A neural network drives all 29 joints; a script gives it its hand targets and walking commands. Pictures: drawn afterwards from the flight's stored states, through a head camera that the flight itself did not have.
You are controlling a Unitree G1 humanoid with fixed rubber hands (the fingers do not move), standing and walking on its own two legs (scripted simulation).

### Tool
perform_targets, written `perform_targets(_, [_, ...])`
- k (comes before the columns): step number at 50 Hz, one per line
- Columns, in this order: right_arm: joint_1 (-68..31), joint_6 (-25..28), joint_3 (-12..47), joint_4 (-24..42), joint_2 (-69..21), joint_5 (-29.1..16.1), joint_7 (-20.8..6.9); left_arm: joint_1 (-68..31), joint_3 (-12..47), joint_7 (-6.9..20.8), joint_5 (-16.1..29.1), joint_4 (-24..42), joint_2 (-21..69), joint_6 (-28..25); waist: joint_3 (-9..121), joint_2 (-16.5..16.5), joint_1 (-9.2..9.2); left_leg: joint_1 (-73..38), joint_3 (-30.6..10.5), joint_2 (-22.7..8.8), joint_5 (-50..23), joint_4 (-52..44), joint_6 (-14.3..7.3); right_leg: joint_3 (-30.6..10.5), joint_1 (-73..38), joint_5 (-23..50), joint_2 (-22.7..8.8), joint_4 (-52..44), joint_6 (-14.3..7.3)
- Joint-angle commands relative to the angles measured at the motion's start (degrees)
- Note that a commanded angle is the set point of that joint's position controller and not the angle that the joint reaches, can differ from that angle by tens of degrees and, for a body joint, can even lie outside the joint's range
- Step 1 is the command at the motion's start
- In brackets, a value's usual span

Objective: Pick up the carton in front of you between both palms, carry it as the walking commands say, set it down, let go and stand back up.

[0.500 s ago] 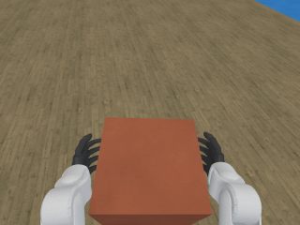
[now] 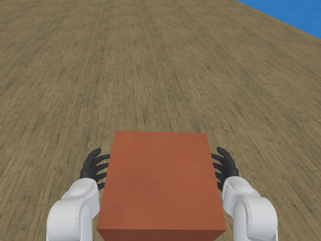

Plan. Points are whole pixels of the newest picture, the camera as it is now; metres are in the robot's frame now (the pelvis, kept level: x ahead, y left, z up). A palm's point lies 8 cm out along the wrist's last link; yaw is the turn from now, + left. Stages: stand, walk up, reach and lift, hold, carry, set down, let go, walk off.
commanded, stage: carry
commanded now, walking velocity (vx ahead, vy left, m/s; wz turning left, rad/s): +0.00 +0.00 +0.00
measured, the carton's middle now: (158, 196) +0.23 +0.01 +0.03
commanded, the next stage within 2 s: hold in 1.60 s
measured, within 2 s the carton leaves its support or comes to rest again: neither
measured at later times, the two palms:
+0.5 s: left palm (97, 167) +0.27 +0.15 +0.09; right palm (224, 167) +0.27 -0.15 +0.09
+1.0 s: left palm (102, 188) +0.25 +0.14 +0.04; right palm (224, 189) +0.25 -0.16 +0.04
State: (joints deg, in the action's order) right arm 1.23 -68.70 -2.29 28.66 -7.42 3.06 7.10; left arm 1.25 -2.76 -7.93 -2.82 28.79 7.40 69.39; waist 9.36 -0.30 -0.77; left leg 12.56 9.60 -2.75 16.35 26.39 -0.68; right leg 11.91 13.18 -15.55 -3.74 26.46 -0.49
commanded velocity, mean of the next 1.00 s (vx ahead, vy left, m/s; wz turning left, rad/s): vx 0.00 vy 0.00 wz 0.00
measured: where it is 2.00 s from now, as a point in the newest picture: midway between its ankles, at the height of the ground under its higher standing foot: outside the picture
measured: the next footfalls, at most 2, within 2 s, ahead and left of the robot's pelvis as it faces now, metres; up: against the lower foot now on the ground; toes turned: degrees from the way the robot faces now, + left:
none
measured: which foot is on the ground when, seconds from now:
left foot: down 0.00-1.00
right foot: down 0.00-1.00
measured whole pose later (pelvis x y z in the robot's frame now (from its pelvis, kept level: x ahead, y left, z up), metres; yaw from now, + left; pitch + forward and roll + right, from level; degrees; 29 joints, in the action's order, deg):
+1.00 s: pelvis -0.02 +0.00 +0.00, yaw -1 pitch +1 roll +0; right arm -9.0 -47.0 -7.7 -5.1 -7.6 12.2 1.4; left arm -8.2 -7.1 -1.9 -12.5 -4.6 7.5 47.5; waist 6.1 -0.1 0.0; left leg 14.0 9.7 -3.4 15.6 28.5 -0.5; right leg 9.7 15.1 -14.8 -3.5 28.7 -0.8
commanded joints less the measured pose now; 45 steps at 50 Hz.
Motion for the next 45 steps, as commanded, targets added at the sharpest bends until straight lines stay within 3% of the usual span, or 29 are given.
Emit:
perform_targets(1, [-19.51, -1.02, 32.75, 2.42, -40.36, -13.9, -5.35, -21.73, 34.89, 6.58, 15.16, 4.46, 39.46, 0.7, 8.12, 3.31, 0.68, -5.5, -5.28, -8.39, -43.91, 1.07, 0.69, -4.71, -3.82, 26.56, -5.74, 3.07, 1.76])
perform_targets(6, [-21.83, -1.18, 33.97, 3.06, -42.42, -15.45, -5.7, -21.83, 33.82, 6.14, 14.2, 3.67, 41.36, 0.56, 10.13, 2.15, 0.71, -6.48, -4.44, -7.42, -48.21, 3.52, 0.54, -4.38, -4.81, 30.63, -4.84, 4.63, 1.84])
perform_targets(12, [-23.63, -0.2, 35.83, 5.48, -45.68, -16.52, -6.18, -23.57, 35.25, 6.84, 15.3, 6.45, 44.61, -0.49, 10.94, -0.6, 0.91, -4.62, -3.29, -5.68, -38.42, 3.84, 1.06, -5.43, -8.47, 38.74, -5.25, 4.18, 1.25])
perform_targets(15, [-21.78, -0.27, 35.42, 4.94, -44.85, -15.82, -6.11, -22.37, 35.37, 6.92, 15.23, 6.42, 43.92, -0.43, 11.38, -0.59, 0.93, -5.54, -3.19, -5.46, -37.12, 3.53, 1.19, -5.76, -8.61, 39.49, -5.36, 4.21, 1.0])
perform_targets(22, [-20.63, 0.03, 33.76, 0.34, -41.41, -13.28, -7.09, -22.98, 35.31, 7.82, 13.91, 2.42, 40.79, -0.7, 8.36, 2.1, 0.94, -7.1, -4.2, -6.89, -40.53, 2.78, 0.66, -5.97, -4.31, 29.15, -4.85, 3.3, 1.2])
perform_targets(28, [-23.07, 4.11, 31.79, -6.72, -39.32, -10.87, -9.23, -24.0, 31.76, 10.01, 10.42, -6.35, 37.92, -4.84, 7.52, 0.07, 1.0, -4.3, -4.4, -6.79, -29.58, 2.51, 0.06, -7.01, -4.71, 27.95, -6.08, 3.08, 0.01])
perform_targets(34, [-28.63, 11.2, 31.39, -11.23, -41.75, -9.63, -11.24, -29.14, 31.37, 12.24, 9.02, -9.51, 40.35, -12.18, 5.71, -0.13, 0.89, -1.73, -5.25, -6.78, -15.24, -0.8, -0.54, -7.84, -3.16, 14.93, -5.96, -0.02, -0.53])
perform_targets(45, [-31.6, 22.57, 21.62, -28.13, -39.93, -2.13, -13.59, -32.89, 22.84, 14.52, 1.96, -26.25, 39.12, -23.43, 4.1, 0.12, 0.87, 0.16, -5.62, -6.56, -7.65, -3.01, -0.5, -8.49, -0.75, 8.9, -5.87, -2.82, -0.54])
